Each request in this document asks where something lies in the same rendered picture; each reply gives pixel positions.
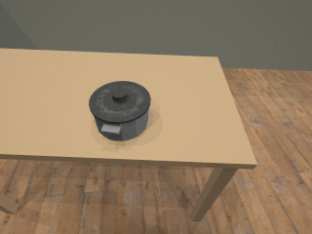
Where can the table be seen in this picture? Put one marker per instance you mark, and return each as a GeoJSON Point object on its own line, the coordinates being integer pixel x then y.
{"type": "Point", "coordinates": [193, 120]}

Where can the lid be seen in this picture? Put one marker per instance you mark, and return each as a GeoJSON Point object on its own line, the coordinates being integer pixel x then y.
{"type": "Point", "coordinates": [107, 110]}

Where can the knob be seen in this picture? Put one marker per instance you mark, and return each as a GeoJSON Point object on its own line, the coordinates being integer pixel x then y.
{"type": "Point", "coordinates": [119, 94]}

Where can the pot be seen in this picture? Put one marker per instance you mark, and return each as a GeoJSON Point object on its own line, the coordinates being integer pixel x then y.
{"type": "Point", "coordinates": [125, 131]}

